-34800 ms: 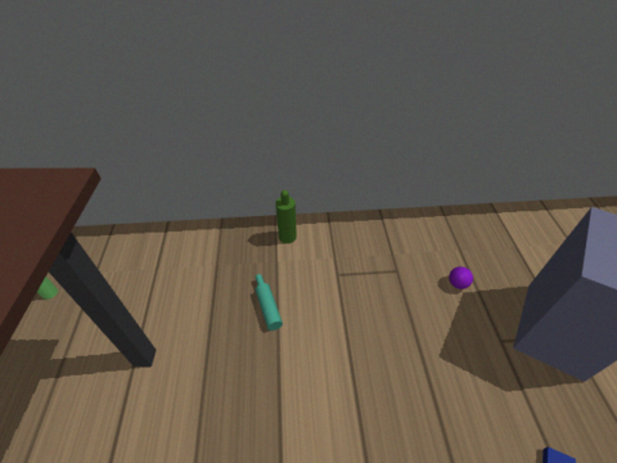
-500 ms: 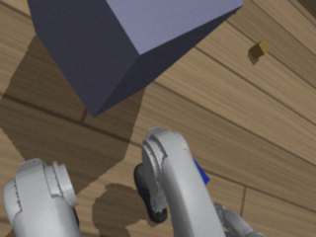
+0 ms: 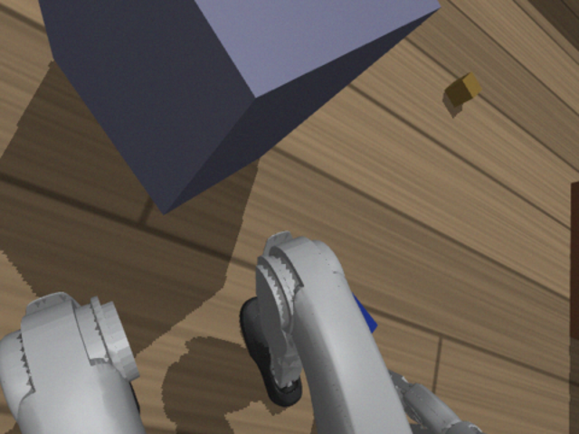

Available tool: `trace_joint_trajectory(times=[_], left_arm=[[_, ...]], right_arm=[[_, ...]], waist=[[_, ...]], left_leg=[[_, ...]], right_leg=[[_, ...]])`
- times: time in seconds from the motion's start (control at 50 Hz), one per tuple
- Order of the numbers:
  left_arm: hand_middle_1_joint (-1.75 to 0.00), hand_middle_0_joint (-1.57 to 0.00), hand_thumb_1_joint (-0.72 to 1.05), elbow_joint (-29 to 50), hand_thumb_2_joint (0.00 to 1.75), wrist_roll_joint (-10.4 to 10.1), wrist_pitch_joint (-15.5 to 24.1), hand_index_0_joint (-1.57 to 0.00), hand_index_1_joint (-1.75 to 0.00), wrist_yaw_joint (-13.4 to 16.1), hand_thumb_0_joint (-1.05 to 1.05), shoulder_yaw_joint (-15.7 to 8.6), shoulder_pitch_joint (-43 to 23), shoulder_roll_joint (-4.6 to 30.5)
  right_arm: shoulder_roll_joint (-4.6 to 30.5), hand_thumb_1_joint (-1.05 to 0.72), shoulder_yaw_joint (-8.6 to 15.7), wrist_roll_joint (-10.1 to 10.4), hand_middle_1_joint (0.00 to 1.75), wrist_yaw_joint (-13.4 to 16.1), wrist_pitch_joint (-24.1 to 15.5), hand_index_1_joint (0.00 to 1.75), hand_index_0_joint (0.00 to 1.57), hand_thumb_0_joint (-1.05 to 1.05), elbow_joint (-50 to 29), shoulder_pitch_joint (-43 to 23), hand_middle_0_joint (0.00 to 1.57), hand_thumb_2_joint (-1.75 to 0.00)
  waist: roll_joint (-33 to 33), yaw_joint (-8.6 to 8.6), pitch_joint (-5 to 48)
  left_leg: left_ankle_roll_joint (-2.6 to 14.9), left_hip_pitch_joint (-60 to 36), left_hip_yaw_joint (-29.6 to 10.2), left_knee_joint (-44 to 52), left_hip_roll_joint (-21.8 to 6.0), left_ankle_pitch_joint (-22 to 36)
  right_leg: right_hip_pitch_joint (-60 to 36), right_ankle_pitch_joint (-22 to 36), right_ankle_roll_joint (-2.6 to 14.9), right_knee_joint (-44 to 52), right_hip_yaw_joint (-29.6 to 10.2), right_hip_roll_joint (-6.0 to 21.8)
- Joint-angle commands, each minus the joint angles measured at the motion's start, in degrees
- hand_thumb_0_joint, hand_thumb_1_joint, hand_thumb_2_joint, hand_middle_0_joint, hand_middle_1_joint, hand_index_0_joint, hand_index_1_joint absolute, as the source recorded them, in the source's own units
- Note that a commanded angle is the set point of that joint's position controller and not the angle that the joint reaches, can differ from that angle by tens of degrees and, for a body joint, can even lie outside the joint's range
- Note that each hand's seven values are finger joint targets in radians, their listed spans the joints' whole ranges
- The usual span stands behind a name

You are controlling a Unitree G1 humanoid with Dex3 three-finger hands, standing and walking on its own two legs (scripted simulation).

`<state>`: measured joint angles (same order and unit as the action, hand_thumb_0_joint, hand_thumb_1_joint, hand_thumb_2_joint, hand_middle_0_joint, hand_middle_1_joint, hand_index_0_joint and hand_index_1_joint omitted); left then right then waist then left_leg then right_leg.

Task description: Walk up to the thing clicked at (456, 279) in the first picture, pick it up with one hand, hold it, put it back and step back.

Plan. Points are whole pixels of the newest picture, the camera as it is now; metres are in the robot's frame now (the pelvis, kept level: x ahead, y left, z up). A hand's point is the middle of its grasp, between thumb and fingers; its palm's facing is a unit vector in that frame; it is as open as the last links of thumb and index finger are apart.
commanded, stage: open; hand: left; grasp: from above
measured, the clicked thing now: out of the picture +0.45 +0.34 -0.26
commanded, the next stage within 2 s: withdraw in 0.40 s
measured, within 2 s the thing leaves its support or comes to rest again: neither
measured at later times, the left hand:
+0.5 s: hand out of the picture +0.43 +0.35 -0.23, palm faces -0.44 -0.17 -0.88, open 14.0 cm
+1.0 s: hand out of the picture +0.43 +0.38 -0.08, palm faces -0.38 -0.07 -0.92, open 14.1 cm
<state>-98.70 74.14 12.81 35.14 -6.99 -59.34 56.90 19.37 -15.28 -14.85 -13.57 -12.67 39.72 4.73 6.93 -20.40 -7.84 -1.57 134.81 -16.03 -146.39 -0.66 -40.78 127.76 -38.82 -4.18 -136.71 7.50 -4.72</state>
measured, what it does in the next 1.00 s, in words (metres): stands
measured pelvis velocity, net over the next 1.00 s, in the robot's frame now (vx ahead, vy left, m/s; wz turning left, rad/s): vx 0.00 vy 0.00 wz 0.09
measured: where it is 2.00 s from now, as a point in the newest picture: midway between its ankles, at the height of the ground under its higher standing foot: (207, 405)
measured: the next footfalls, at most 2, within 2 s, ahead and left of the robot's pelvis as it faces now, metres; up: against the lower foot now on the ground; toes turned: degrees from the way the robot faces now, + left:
none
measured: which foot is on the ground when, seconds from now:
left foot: down 0.00-1.00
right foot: down 0.00-1.00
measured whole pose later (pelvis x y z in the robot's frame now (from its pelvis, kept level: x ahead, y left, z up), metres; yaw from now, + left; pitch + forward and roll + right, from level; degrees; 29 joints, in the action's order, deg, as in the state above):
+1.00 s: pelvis +0.00 +0.00 +0.04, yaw +5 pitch +33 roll -10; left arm -73.3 65.0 3.9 16.8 -2.0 -51.7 43.9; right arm 17.0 -4.4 -6.9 -13.4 -4.8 40.4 7.5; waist -2.4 -11.3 4.5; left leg -0.8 130.8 -10.0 -136.6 -1.0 -39.6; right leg 125.0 -39.6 -4.0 -130.7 3.4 -2.5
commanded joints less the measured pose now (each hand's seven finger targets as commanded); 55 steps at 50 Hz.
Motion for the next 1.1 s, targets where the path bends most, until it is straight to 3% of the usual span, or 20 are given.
trace_joint_trajectory(times=[0.0, 0.04, 0.06, 0.08, 0.12, 0.18, 0.2, 0.24, 0.3, 0.36, 0.38, 0.5, 0.62, 0.68, 0.78, 0.84, 0.9, 0.96, 1.02, 1.08], left_arm=[[-1.03, -0.07, -0.53, 6.6, 0.99, -1.6, -1.0, -0.07, -1.02, 1.8, 0.00, -1.0, -12.4, 14.0], [-1.02, -0.07, -0.54, 7.1, 1.00, -1.8, -0.9, -0.07, -1.02, 1.2, 0.00, 0.9, -13.6, 11.7], [-1.02, -0.06, -0.55, 6.5, 1.00, -1.9, -1.1, -0.06, -1.02, 1.3, 0.00, -1.7, -12.6, 14.6], [-1.02, -0.06, -0.55, 8.1, 1.00, -2.1, -1.0, -0.06, -1.02, 1.1, 0.00, -1.1, -12.5, 13.6], [-1.03, -0.07, -0.54, 7.9, 1.01, -2.6, -0.8, -0.07, -1.02, 1.0, 0.00, -2.4, -12.2, 14.8], [-1.02, -0.06, -0.55, 8.0, 1.00, -2.5, -0.3, -0.06, -1.02, -0.1, 0.00, -0.9, -12.7, 13.1], [-1.02, -0.06, -0.55, 7.4, 1.00, -2.8, -0.2, -0.06, -1.02, -0.3, 0.00, -2.4, -12.3, 14.8], [-1.02, -0.06, -0.55, 7.9, 1.01, -2.4, 0.3, -0.06, -1.02, -0.9, 0.00, -2.5, -11.7, 14.6], [-1.02, -0.06, -0.54, 8.5, 1.00, -2.2, 1.0, -0.06, -1.02, -1.2, 0.00, -2.2, -12.0, 14.4], [-1.04, -0.06, -0.53, 9.4, 0.99, -2.3, 1.9, -0.07, -1.03, -1.8, 0.00, 0.1, -13.7, 12.0], [-1.04, -0.07, -0.52, 9.5, 1.00, -1.9, 2.1, -0.07, -1.04, -1.3, 0.00, -2.0, -12.0, 15.0], [-1.03, -0.06, -0.51, 9.0, 0.97, -0.7, 2.5, -0.08, -1.01, 0.3, 0.00, -1.8, -12.8, 14.2], [-1.02, -0.06, -0.53, 15.5, 0.98, 0.2, 0.9, -0.07, -1.01, 1.9, 0.00, -3.5, -13.3, 16.2], [-1.01, -0.07, -0.54, 23.0, 0.99, -1.6, -1.0, -0.07, -1.00, 1.2, 0.00, -5.2, -12.1, 15.7], [-1.00, -0.07, -0.53, 29.4, 0.99, -4.7, -6.2, -0.07, -1.00, -4.2, 0.00, -2.7, -7.3, 7.7], [-1.01, -0.07, -0.55, 29.4, 1.01, -6.9, -8.4, -0.06, -1.01, -9.6, 0.00, 1.2, -7.3, 2.1], [-1.01, -0.07, -0.54, 33.6, 1.01, -9.2, -9.4, -0.06, -1.02, -15.5, 0.00, 3.3, -8.3, -0.4], [-1.02, -0.07, -0.56, 34.8, 1.03, -11.5, -9.0, -0.06, -1.03, -21.2, 0.00, 6.3, -9.9, -4.5], [-1.02, -0.07, -0.55, 31.7, 1.03, -11.4, -7.5, -0.06, -1.03, -25.5, 0.00, 7.0, -8.0, -4.5], [-1.02, -0.07, -0.55, 31.8, 1.03, -10.4, -5.1, -0.06, -1.03, -27.1, 0.00, 5.7, -9.4, -1.6]], right_arm=[[18.7, -0.90, 5.6, 0.5, 0.30, 0.1, -0.2, 0.30, 0.20, 0.00, 0.1, 9.4, 0.20, -0.90], [17.8, -0.90, 5.4, 0.6, 0.30, 0.0, -0.3, 0.30, 0.20, 0.00, 0.6, 9.7, 0.20, -0.90], [18.7, -0.90, 5.7, 0.3, 0.30, 0.0, -0.2, 0.30, 0.20, 0.00, 0.7, 10.5, 0.20, -0.90], [18.2, -0.90, 5.7, 0.6, 0.30, 0.1, -0.1, 0.30, 0.20, 0.00, -0.1, 9.8, 0.20, -0.90], [18.4, -0.89, 5.6, 0.3, 0.30, 0.3, 0.2, 0.30, 0.20, 0.00, 0.5, 11.0, 0.20, -0.90], [18.1, -0.90, 5.7, 0.6, 0.30, 0.2, 0.3, 0.30, 0.20, 0.00, 0.1, 10.7, 0.20, -0.90], [18.6, -0.89, 6.1, 0.7, 0.30, 0.4, 0.5, 0.30, 0.20, 0.00, 0.7, 10.9, 0.20, -0.90], [18.4, -0.89, 6.2, 0.7, 0.30, 0.5, 0.9, 0.30, 0.20, 0.00, 0.2, 11.5, 0.20, -0.90], [18.0, -0.89, 5.8, 0.4, 0.30, 0.5, 1.5, 0.30, 0.20, 0.00, 0.6, 11.6, 0.20, -0.90], [18.4, -0.89, 6.1, 0.5, 0.30, 0.6, 1.4, 0.30, 0.20, 0.00, -0.3, 10.6, 0.20, -0.90], [18.2, -0.89, 6.0, 0.4, 0.30, 0.7, 1.7, 0.30, 0.20, 0.00, 0.6, 11.0, 0.20, -0.90], [18.0, -0.90, 5.6, 0.1, 0.30, 0.5, 2.1, 0.30, 0.20, 0.00, 0.4, 11.2, 0.20, -0.90], [17.8, -0.90, 6.5, 0.5, 0.30, 0.2, 1.4, 0.30, 0.20, 0.00, 0.2, 10.7, 0.20, -0.90], [17.1, -0.91, 8.7, 1.7, 0.30, 0.0, 1.7, 0.30, 0.20, 0.00, -0.1, 9.8, 0.20, -0.90], [14.9, -0.90, 12.6, 4.3, 0.30, -0.8, 3.8, 0.30, 0.20, 0.00, 0.0, 11.0, 0.20, -0.90], [14.2, -0.91, 14.5, 6.3, 0.30, -0.6, 5.4, 0.30, 0.20, 0.00, 0.6, 13.0, 0.20, -0.90], [13.5, -0.91, 16.1, 7.9, 0.30, 0.2, 7.3, 0.30, 0.20, 0.00, 0.3, 15.0, 0.20, -0.90], [12.5, -0.91, 16.8, 9.2, 0.30, 1.4, 9.0, 0.30, 0.20, 0.00, -0.2, 15.8, 0.20, -0.91], [12.0, -0.91, 16.7, 9.9, 0.30, 3.3, 10.5, 0.30, 0.20, 0.00, -1.3, 15.4, 0.20, -0.91], [11.5, -0.91, 16.0, 9.9, 0.30, 5.3, 11.4, 0.30, 0.20, 0.00, -2.8, 14.7, 0.20, -0.90]], waist=[[-29.6, -1.18, 36.9], [-30.7, -1.50, 36.6], [-29.2, -1.87, 37.2], [-29.0, -0.81, 38.1], [-28.3, -1.43, 38.4], [-29.4, -1.99, 36.7], [-28.8, -2.05, 36.6], [-28.1, -1.80, 36.7], [-28.7, -2.06, 37.0], [-29.6, -2.78, 35.5], [-30.0, -1.50, 37.1], [-30.0, -2.01, 36.7], [-34.6, 0.53, 41.4], [-39.6, 4.07, 47.9], [-37.7, 6.86, 51.4], [-30.2, 5.91, 47.9], [-25.4, 6.18, 49.1], [-19.5, 4.90, 45.7], [-14.1, 5.51, 41.5], [-11.5, 5.96, 38.9]], left_leg=[[1.55, -29.3, 7.2, 15.7, -1.9, 12.5], [1.62, -29.2, 7.4, 15.5, -1.8, 12.5], [1.79, -29.3, 7.4, 15.4, -1.9, 13.3], [1.87, -28.8, 7.7, 15.3, -1.8, 13.3], [2.16, -27.8, 8.0, 14.7, -1.7, 13.4], [1.74, -28.7, 7.4, 15.5, -1.8, 13.2], [1.81, -28.4, 7.0, 15.4, -2.0, 12.9], [1.85, -28.4, 7.2, 15.4, -1.8, 12.7], [1.77, -28.9, 7.2, 15.2, -1.9, 13.5], [1.36, -29.9, 6.8, 15.5, -1.8, 12.6], [1.52, -30.3, 6.8, 15.9, -2.0, 12.5], [1.53, -29.9, 7.2, 15.5, -1.8, 14.5], [1.17, -32.7, 8.1, 16.3, -1.6, 14.6], [0.64, -36.3, 8.9, 18.2, -1.4, 15.4], [1.35, -35.2, 10.7, 20.9, -0.8, 15.1], [2.56, -30.8, 11.1, 22.8, -0.6, 10.1], [3.00, -31.4, 11.1, 25.2, -0.2, 10.6], [3.54, -30.0, 10.9, 26.9, 0.0, 9.2], [3.82, -26.3, 11.5, 27.0, 0.6, 7.6], [3.99, -24.4, 12.2, 27.2, 1.3, 5.1]], right_leg=[[-17.9, 15.1, 5.11, 11.0, 8.2, -1.3], [-17.8, 15.4, 5.26, 10.9, 7.9, -1.4], [-19.3, 16.1, 5.03, 11.3, 8.0, -1.5], [-19.8, 16.0, 5.02, 11.7, 7.6, -1.6], [-21.1, 16.7, 4.74, 12.1, 7.5, -1.4], [-19.1, 15.6, 5.26, 11.4, 7.9, -1.3], [-19.0, 15.4, 5.16, 11.4, 8.1, -1.3], [-19.4, 15.1, 5.14, 11.5, 7.8, -1.2], [-20.1, 15.9, 5.10, 11.9, 8.0, -1.2], [-17.8, 14.8, 5.35, 11.3, 8.5, -1.0], [-19.1, 14.7, 5.21, 11.8, 8.3, -1.3], [-19.4, 16.8, 5.07, 11.1, 8.3, -1.3], [-18.7, 16.6, 5.42, 10.8, 8.0, -1.1], [-17.9, 16.7, 6.04, 10.7, 7.0, -0.5], [-17.3, 16.6, 6.24, 13.5, 4.9, -0.3], [-17.2, 12.7, 6.00, 17.2, 3.5, -0.4], [-20.9, 12.8, 5.93, 19.8, 2.5, -0.1], [-22.7, 11.5, 5.80, 22.3, 1.7, 0.2], [-22.8, 8.9, 6.04, 23.9, 0.8, 0.8], [-23.0, 5.2, 6.19, 25.6, -0.1, 1.4]])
